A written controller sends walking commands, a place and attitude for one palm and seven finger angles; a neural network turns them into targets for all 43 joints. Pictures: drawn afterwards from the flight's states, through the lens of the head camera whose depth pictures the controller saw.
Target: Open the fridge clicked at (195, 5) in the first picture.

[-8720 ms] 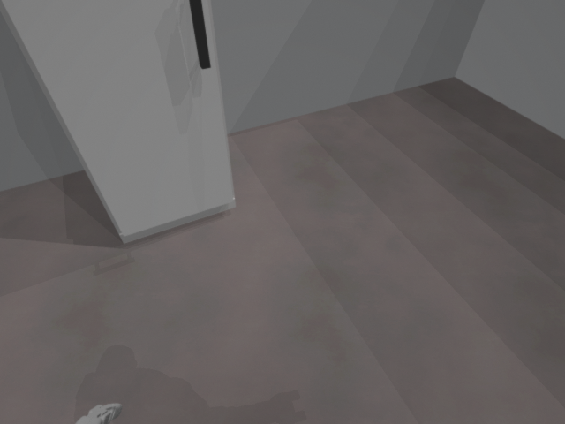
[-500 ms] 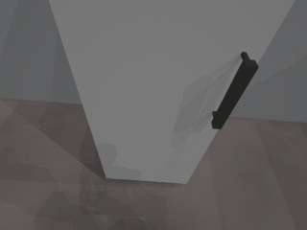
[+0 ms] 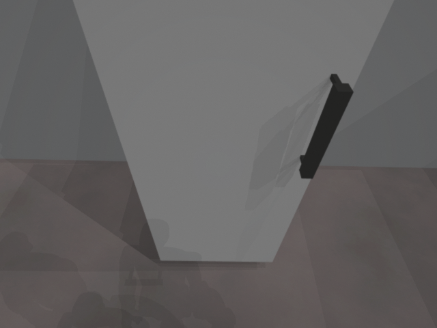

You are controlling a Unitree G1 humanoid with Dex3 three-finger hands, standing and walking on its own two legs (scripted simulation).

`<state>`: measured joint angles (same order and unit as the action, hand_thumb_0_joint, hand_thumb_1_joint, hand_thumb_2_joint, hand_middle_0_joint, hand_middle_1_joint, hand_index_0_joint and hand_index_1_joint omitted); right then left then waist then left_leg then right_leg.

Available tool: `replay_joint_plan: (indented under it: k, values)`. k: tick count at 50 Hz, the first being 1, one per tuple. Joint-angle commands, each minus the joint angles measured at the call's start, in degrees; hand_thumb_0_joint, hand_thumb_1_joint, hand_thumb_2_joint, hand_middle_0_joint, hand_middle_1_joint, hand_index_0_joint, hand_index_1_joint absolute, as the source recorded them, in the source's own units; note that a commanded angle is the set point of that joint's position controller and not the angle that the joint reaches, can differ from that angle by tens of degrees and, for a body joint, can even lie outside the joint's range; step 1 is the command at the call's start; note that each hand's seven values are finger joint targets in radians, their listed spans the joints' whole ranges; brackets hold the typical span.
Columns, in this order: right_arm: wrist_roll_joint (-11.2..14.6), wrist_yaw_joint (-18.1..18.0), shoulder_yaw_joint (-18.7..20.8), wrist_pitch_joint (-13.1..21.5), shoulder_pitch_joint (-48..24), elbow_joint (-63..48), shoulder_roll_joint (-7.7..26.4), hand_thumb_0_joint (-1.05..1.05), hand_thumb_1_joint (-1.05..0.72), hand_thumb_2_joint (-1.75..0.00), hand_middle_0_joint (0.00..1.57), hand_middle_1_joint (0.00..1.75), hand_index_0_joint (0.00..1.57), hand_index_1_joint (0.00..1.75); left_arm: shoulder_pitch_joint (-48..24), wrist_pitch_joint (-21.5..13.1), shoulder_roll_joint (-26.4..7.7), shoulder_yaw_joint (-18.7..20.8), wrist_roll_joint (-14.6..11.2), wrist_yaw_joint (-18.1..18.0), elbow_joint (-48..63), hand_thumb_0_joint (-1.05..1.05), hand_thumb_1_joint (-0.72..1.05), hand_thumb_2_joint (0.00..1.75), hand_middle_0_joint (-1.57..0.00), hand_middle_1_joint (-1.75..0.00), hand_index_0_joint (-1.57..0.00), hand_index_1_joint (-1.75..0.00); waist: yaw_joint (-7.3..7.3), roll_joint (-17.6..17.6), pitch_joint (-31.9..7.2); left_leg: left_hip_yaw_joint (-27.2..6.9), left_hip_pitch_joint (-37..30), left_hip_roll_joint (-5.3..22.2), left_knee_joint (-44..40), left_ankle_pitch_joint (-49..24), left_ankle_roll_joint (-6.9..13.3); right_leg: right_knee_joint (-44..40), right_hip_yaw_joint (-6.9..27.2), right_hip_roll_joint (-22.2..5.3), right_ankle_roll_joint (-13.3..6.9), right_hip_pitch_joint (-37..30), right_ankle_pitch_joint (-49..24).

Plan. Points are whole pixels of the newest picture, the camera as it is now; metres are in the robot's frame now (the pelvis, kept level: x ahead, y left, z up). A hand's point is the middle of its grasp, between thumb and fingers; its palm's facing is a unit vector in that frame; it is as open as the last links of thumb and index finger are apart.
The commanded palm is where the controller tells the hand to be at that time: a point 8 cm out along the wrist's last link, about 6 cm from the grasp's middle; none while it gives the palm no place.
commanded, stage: come to a stop and stand still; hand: right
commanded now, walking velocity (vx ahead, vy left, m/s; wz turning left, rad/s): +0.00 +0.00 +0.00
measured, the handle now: (318, 130) +0.49 -0.19 +0.11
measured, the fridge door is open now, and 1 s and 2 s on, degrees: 0 0 0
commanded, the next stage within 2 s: look again from close up in 1.02 s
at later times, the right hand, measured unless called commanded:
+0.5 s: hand out of the picture -0.01 -0.20 -0.18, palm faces +0.03 +0.98 -0.20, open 7.4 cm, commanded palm none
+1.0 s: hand out of the picture -0.05 -0.20 -0.18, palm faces +0.03 +0.99 -0.13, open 7.4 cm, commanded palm none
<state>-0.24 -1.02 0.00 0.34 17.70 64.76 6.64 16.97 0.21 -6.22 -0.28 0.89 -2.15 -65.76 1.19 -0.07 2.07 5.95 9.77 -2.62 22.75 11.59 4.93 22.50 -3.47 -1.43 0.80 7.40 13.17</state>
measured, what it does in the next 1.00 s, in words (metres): shifts its weight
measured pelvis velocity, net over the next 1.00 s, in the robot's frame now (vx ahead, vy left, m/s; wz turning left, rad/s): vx -0.02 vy -0.06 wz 0.02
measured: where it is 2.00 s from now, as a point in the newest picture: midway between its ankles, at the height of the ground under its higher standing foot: outside the picture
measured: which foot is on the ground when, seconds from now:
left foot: down 0.00-1.00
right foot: down 0.00-1.00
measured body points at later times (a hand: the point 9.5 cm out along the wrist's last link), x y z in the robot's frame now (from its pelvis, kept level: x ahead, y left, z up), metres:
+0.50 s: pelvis -0.03 -0.03 -0.01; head -0.06 -0.03 +0.44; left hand -0.05 +0.18 -0.17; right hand -0.01 -0.25 -0.16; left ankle +0.01 +0.06 -0.74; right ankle -0.01 -0.12 -0.74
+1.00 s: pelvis -0.02 -0.06 +0.00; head -0.03 -0.06 +0.45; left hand -0.03 +0.16 -0.16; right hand -0.05 -0.25 -0.17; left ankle +0.01 +0.06 -0.74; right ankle -0.01 -0.12 -0.74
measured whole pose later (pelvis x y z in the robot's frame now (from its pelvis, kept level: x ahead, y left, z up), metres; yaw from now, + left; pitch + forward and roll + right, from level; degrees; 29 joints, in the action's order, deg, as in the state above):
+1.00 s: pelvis -0.02 -0.06 +0.00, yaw +1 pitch -2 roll +0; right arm -0.8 -1.8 -1.1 0.9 21.4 62.7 5.8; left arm 18.5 -1.3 -7.9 -0.5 0.8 -1.3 -61.7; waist 0.5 0.5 0.6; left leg 3.1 14.2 1.2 26.3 10.5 0.6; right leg 24.8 -5.5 2.9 -4.4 11.0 12.5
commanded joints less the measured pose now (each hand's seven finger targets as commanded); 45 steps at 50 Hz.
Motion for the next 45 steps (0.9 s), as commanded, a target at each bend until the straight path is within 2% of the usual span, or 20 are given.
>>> replay_joint_plan:
  k: [1,7,8,9,10,11,12,13,14,15,17,18,19,21,23,25,31,38,42,45]
  values:
    - [-0.2,-0.7,0.8,0.9,2.9,-1.2,5.3,0.00,-0.90,-0.90,0.20,0.30,0.20,0.30,5.1,-0.6,-3.8,0.3,0.0,-0.2,1.0,0.00,0.90,0.90,-0.20,-0.30,-0.20,-0.30,-1.01,2.0,4.3,-10.9,2.8,9.1,-9.0,6.8,-2.7,-4.7,3.9,-3.7,-1.6,3.8,0.9]
    - [-0.2,-0.9,0.9,1.2,4.4,-0.9,4.8,0.00,-0.90,-0.90,0.20,0.30,0.20,0.30,6.0,-1.0,-3.3,0.1,0.0,-0.2,0.8,0.00,0.90,0.90,-0.20,-0.30,-0.20,-0.30,-0.85,1.1,4.1,-11.1,2.7,9.2,-9.0,6.3,-2.5,-4.6,3.6,-3.5,-1.6,4.2,0.2]
    - [-1.2,-3.5,0.9,3.0,8.0,0.4,6.8,0.00,-0.90,-0.90,0.20,0.30,0.20,0.30,0.0,-2.0,-7.5,1.2,-0.4,0.5,3.7,0.00,0.90,0.90,-0.20,-0.30,-0.20,-0.30,0.71,1.6,4.8,-14.7,1.3,12.3,-6.6,-28.3,-9.2,7.9,-0.7,-3.1,0.2,8.9,3.1]
    - [-0.8,-3.5,1.3,3.5,7.6,0.1,9.8,0.00,-0.90,-0.90,0.20,0.30,0.20,0.30,3.9,-2.1,-5.3,0.8,-0.9,0.1,5.9,0.00,0.90,0.90,-0.20,-0.30,-0.20,-0.30,-2.82,1.5,-0.2,-13.7,-6.1,16.0,-2.5,-54.7,-8.6,9.0,-0.6,-1.0,0.7,8.7,4.1]
    - [-0.4,-3.6,1.9,3.0,7.7,-1.8,9.5,0.00,-0.90,-0.90,0.20,0.30,0.20,0.30,7.7,-1.9,-3.5,1.3,-0.8,-0.3,6.0,0.00,0.90,0.90,-0.20,-0.30,-0.20,-0.30,-2.71,1.6,-5.2,-12.8,-9.9,16.2,0.4,-55.0,-7.7,9.3,-0.3,-0.6,-0.5,8.1,8.1]
    - [-0.3,-3.7,1.7,2.5,7.9,-2.2,8.2,0.00,-0.90,-0.90,0.20,0.30,0.20,0.30,7.8,-2.0,-3.3,1.3,-0.9,-0.4,6.2,0.00,0.90,0.90,-0.20,-0.30,-0.20,-0.30,-2.65,-0.1,-9.5,-11.7,-10.2,15.2,1.6,-48.4,-4.5,9.2,0.1,-0.8,-0.8,6.3,5.5]
    - [-0.2,-3.3,1.2,2.3,6.6,-2.4,7.9,0.00,-0.90,-0.90,0.20,0.30,0.20,0.30,7.0,-1.5,-3.2,1.2,-1.0,-0.3,6.2,0.00,0.90,0.90,-0.20,-0.30,-0.20,-0.30,-2.47,1.4,-9.4,-12.2,-6.7,15.4,-1.0,-31.2,-1.6,9.2,1.0,-1.0,-0.7,4.5,4.8]
    - [-0.5,-2.8,1.0,2.5,4.6,-3.0,7.0,0.00,-0.90,-0.90,0.20,0.30,0.20,0.30,7.1,-0.9,-3.4,1.3,-0.7,-0.1,5.8,0.00,0.90,0.90,-0.20,-0.30,-0.20,-0.30,-3.20,3.4,-7.3,-13.3,-1.0,14.7,-3.9,-12.7,0.6,7.6,2.1,-1.2,-0.9,2.6,4.1]
    - [-0.7,-2.5,1.0,2.3,3.0,-3.8,6.3,0.00,-0.90,-0.90,0.20,0.30,0.20,0.30,7.6,-0.7,-3.3,1.3,-0.3,0.3,6.1,0.00,0.90,0.90,-0.20,-0.30,-0.20,-0.30,-3.40,5.0,-2.7,-12.7,5.3,13.2,-6.5,1.8,0.9,6.7,2.3,-1.7,-1.1,1.6,2.8]
    - [-0.8,-2.4,1.0,2.0,2.2,-4.1,5.8,0.00,-0.90,-0.90,0.20,0.30,0.20,0.30,7.6,-0.6,-4.2,1.4,0.0,0.6,6.2,0.00,0.90,0.90,-0.20,-0.30,-0.20,-0.30,-3.46,5.7,2.2,-12.8,10.7,12.4,-8.3,12.6,0.5,6.4,3.2,-2.1,-1.5,2.7,2.6]
    - [-0.9,-2.2,1.2,1.4,1.8,-4.8,6.2,0.00,-0.90,-0.90,0.20,0.30,0.20,0.30,8.1,-0.4,-4.5,1.4,0.4,1.0,6.2,0.00,0.90,0.90,-0.20,-0.30,-0.20,-0.30,-3.27,3.0,7.5,-13.2,15.7,11.3,-8.7,20.6,0.1,4.7,3.8,-2.1,-2.0,5.8,4.7]
    - [-0.9,-2.1,1.4,1.2,1.9,-5.1,6.4,0.00,-0.90,-0.90,0.20,0.30,0.20,0.30,8.3,-0.3,-4.5,1.4,0.5,1.0,6.2,0.00,0.90,0.90,-0.20,-0.30,-0.20,-0.30,-3.07,1.8,8.9,-13.1,16.3,10.7,-8.0,21.7,-0.1,3.5,4.6,-2.0,-2.3,7.6,6.4]
    - [-1.0,-2.0,1.4,1.1,2.4,-5.3,6.5,0.00,-0.90,-0.90,0.20,0.30,0.20,0.30,8.8,-0.4,-4.5,1.3,0.6,1.0,6.4,0.00,0.90,0.90,-0.20,-0.30,-0.20,-0.30,-2.83,-0.4,8.6,-12.3,15.7,10.1,-6.5,20.3,-0.2,1.7,5.2,-2.4,-2.5,8.2,6.9]
    - [-0.9,-1.7,1.4,0.8,3.4,-5.6,6.4,0.00,-0.90,-0.90,0.20,0.30,0.20,0.30,8.5,-0.6,-5.2,1.3,0.8,0.9,6.9,0.00,0.90,0.90,-0.20,-0.30,-0.20,-0.30,-2.05,-1.7,8.6,-11.5,12.6,8.4,-4.2,18.8,-0.9,-1.7,7.1,-3.0,-3.1,12.6,11.3]
    - [-0.9,-1.5,1.4,0.6,4.2,-5.9,6.4,0.00,-0.90,-0.90,0.20,0.30,0.20,0.30,7.7,-0.9,-6.2,1.3,0.8,0.8,7.6,0.00,0.90,0.90,-0.20,-0.30,-0.20,-0.30,-1.23,-1.7,8.5,-10.6,9.3,7.3,-2.2,17.0,-1.4,-4.7,8.9,-3.6,-3.5,16.6,15.8]
    - [-1.0,-1.4,1.3,0.5,5.0,-6.2,5.9,0.00,-0.90,-0.90,0.20,0.30,0.20,0.30,7.1,-1.3,-6.5,1.3,0.7,0.6,8.1,0.00,0.90,0.90,-0.20,-0.30,-0.20,-0.30,-0.59,-1.6,6.8,-9.4,6.1,6.9,-0.3,12.9,-1.6,-6.5,10.1,-4.2,-3.9,17.7,16.1]
    - [-0.9,-1.2,0.9,0.7,5.0,-6.7,5.6,0.00,-0.90,-0.90,0.20,0.30,0.20,0.30,6.7,-1.9,-7.3,1.2,0.4,0.5,7.9,0.00,0.90,0.90,-0.20,-0.30,-0.20,-0.30,-0.41,-0.2,4.7,-8.5,2.9,7.1,0.8,7.8,-1.9,-8.2,11.3,-5.0,-4.2,17.5,15.9]
    - [-0.8,-1.2,0.4,1.0,5.7,-5.8,4.9,0.00,-0.90,-0.90,0.20,0.30,0.20,0.30,6.8,-2.0,-7.2,0.9,0.1,0.5,6.8,0.00,0.90,0.90,-0.20,-0.30,-0.20,-0.30,-1.03,0.8,3.8,-9.0,3.4,7.9,0.1,4.7,-1.9,-7.7,10.4,-4.8,-4.0,14.0,11.9]
    - [-0.8,-1.3,0.2,1.1,6.2,-4.9,4.6,0.00,-0.90,-0.90,0.20,0.30,0.20,0.30,6.3,-2.1,-7.0,0.8,0.0,0.5,6.3,0.00,0.90,0.90,-0.20,-0.30,-0.20,-0.30,-1.29,-0.7,3.8,-9.0,3.9,8.0,-0.2,2.9,-2.0,-7.6,9.7,-4.8,-3.7,12.1,10.2]
    - [-0.8,-1.4,0.0,1.3,6.6,-4.4,4.5,0.00,-0.90,-0.90,0.20,0.30,0.20,0.30,5.9,-2.2,-6.8,0.7,-0.2,0.4,5.9,0.00,0.90,0.90,-0.20,-0.30,-0.20,-0.30,-1.29,0.3,3.0,-9.2,3.3,8.4,-0.6,0.8,-2.2,-6.7,8.9,-4.6,-3.7,10.4,6.9]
